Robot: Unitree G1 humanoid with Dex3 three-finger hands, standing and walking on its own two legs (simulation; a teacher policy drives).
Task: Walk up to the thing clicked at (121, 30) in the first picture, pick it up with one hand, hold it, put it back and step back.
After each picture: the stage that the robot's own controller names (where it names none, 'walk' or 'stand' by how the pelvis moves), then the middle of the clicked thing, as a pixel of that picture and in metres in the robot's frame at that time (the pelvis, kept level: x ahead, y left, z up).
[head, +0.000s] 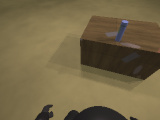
stand; (121, 31) +1.01 -0.32 -0.05
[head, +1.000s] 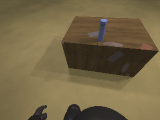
walk; (102, 31) +0.94 -0.05 -0.02
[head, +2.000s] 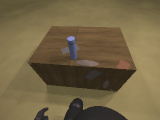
walk; (72, 49) +0.62 +0.24 -0.04
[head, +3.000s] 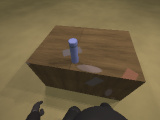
stand; (74, 52) +0.55 +0.19 -0.01
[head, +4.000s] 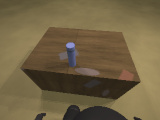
walk; (71, 55) +0.52 +0.20 -0.04
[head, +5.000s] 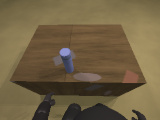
stand; (67, 62) +0.41 +0.19 -0.03
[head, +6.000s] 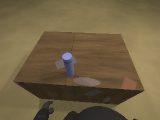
stand; (69, 66) +0.41 +0.20 -0.05
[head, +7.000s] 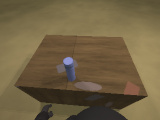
stand; (70, 70) +0.39 +0.19 -0.05
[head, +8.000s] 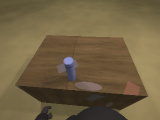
stand; (70, 70) +0.39 +0.19 -0.05
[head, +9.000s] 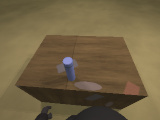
stand; (69, 70) +0.39 +0.19 -0.05
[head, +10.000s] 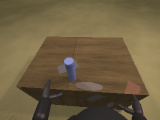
rise first; (71, 70) +0.39 +0.19 -0.05
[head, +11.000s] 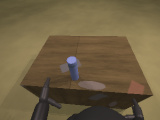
go down; (73, 69) +0.40 +0.17 -0.05
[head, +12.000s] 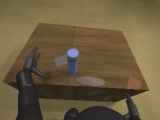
go down; (72, 64) +0.40 +0.14 +0.00
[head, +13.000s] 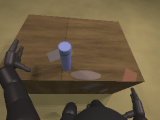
approach; (66, 58) +0.42 +0.16 +0.02
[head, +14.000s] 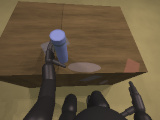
close in; (61, 49) +0.44 +0.17 +0.05
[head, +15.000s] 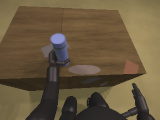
lift; (61, 53) +0.43 +0.17 +0.05
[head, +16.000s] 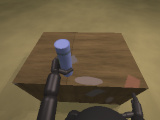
lift; (65, 60) +0.33 +0.17 +0.15
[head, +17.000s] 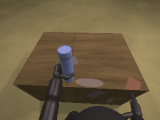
hold; (67, 66) +0.32 +0.17 +0.10
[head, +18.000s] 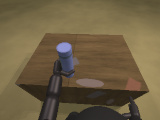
hold; (67, 63) +0.33 +0.17 +0.13
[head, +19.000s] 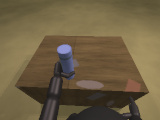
hold; (67, 64) +0.32 +0.16 +0.12
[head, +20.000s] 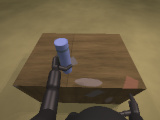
crouch; (64, 58) +0.37 +0.18 +0.12
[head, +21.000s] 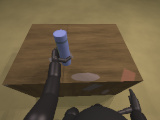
lower; (63, 50) +0.44 +0.17 +0.09
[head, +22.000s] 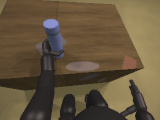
lower; (55, 42) +0.49 +0.18 +0.06
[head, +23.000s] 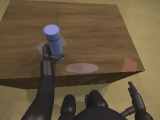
lower; (55, 46) +0.46 +0.18 +0.05
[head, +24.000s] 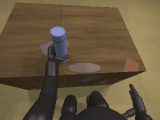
lower; (60, 48) +0.46 +0.16 +0.06
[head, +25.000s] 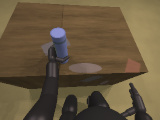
lower; (61, 49) +0.45 +0.16 +0.06
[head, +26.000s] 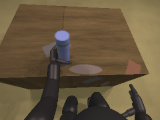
open; (63, 51) +0.44 +0.15 +0.05
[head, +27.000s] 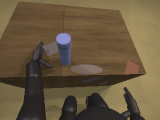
sink last; (64, 52) +0.43 +0.15 +0.04
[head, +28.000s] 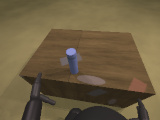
sink last; (73, 62) +0.42 +0.19 +0.00
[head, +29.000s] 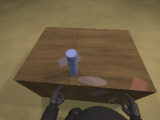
stand; (72, 64) +0.40 +0.16 +0.00
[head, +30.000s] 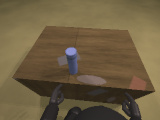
stand; (72, 62) +0.41 +0.17 +0.01
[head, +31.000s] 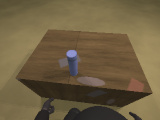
stand; (72, 64) +0.41 +0.17 -0.01
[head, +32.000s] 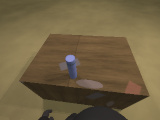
stand; (72, 68) +0.41 +0.18 -0.05
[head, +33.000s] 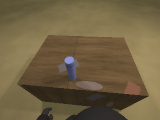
stand; (71, 69) +0.40 +0.18 -0.05
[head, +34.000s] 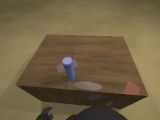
stand; (69, 70) +0.39 +0.19 -0.05
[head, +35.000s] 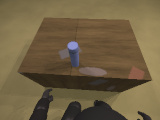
walk; (74, 56) +0.45 +0.15 -0.03
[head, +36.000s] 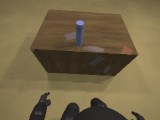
walk; (79, 34) +0.73 +0.15 -0.04
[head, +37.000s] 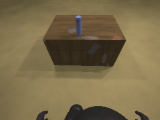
stand; (78, 26) +1.04 +0.24 -0.03
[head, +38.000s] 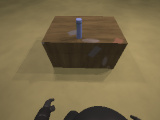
stand; (79, 29) +0.99 +0.19 -0.05
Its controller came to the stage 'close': yes
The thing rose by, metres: 0.19
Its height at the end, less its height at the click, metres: +0.00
